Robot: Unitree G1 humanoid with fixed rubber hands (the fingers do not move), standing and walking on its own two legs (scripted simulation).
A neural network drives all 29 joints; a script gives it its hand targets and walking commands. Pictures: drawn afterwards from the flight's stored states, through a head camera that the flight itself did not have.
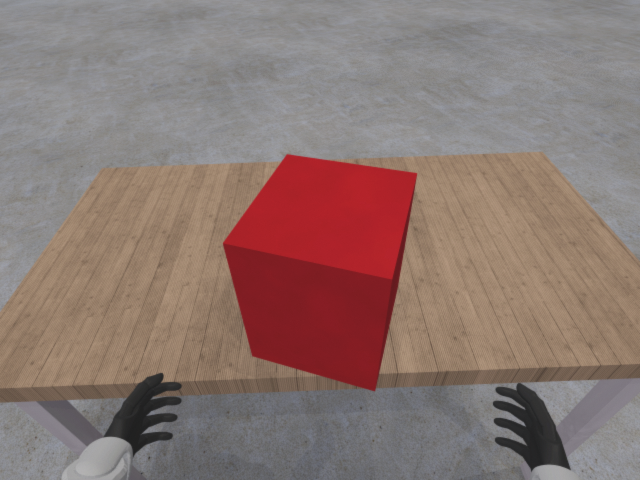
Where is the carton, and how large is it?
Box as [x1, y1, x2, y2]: [223, 154, 416, 390]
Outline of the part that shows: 287,154 223,242 252,355 374,390 397,288 416,173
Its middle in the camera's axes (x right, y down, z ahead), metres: +0.02 +0.05 +0.59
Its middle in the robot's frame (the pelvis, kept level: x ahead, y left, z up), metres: +0.40 +0.02 +0.04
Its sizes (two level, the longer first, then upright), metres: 0.210 0.200 0.250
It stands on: a table, 0.69 m high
